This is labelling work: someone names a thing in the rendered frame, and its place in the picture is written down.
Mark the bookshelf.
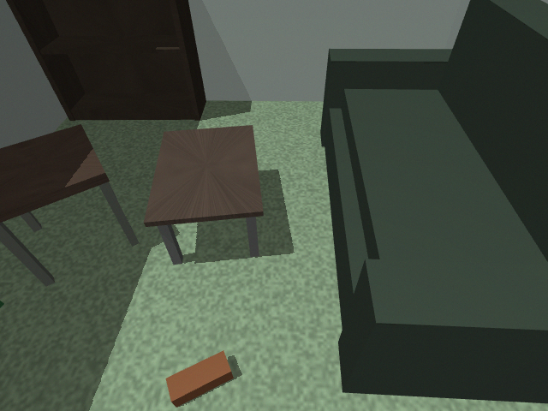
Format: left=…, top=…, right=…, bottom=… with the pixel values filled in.
left=6, top=0, right=206, bottom=121

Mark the coffee table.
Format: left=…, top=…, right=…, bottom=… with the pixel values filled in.
left=144, top=125, right=264, bottom=265

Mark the sofa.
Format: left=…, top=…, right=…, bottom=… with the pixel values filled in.
left=320, top=0, right=548, bottom=403

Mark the chair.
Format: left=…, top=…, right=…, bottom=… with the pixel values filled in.
left=0, top=124, right=139, bottom=287

